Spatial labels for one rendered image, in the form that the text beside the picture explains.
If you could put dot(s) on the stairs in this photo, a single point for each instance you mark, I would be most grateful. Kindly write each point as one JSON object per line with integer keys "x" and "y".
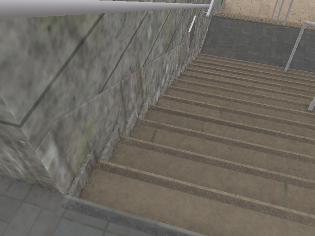
{"x": 263, "y": 20}
{"x": 228, "y": 150}

